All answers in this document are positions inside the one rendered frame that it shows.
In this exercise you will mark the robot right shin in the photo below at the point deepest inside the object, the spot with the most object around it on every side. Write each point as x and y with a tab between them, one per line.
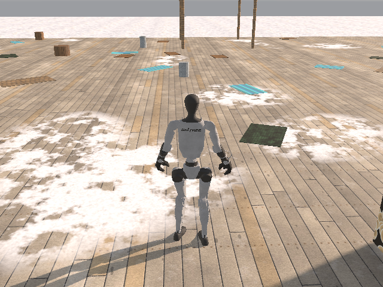
204	217

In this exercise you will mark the right robot hand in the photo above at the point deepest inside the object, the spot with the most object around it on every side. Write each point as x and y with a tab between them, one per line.
228	167

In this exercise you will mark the left robot hand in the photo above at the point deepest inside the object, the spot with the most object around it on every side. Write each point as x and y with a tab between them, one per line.
164	163

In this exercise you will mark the right robot forearm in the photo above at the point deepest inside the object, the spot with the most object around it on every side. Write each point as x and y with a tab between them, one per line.
222	155

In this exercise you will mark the right robot upper arm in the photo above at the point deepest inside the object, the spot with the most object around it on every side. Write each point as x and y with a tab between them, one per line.
209	125

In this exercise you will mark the left robot forearm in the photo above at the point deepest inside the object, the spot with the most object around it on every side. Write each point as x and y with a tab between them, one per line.
162	155

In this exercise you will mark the left robot foot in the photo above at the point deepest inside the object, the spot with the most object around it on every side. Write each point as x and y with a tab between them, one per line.
177	235

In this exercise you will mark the left robot upper arm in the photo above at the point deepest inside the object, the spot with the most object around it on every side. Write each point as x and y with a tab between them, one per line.
173	125

